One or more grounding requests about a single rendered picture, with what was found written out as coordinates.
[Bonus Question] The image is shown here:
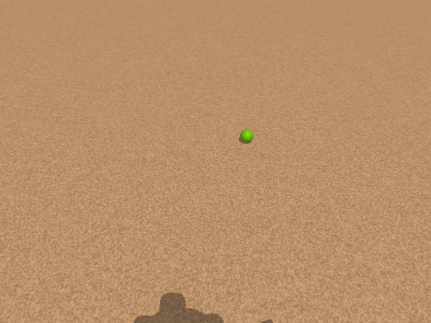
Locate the ball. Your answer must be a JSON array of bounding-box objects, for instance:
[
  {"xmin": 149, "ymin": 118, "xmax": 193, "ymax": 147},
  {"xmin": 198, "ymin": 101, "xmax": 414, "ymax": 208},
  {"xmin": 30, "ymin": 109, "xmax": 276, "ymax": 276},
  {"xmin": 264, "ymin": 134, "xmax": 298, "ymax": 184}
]
[{"xmin": 240, "ymin": 129, "xmax": 253, "ymax": 143}]

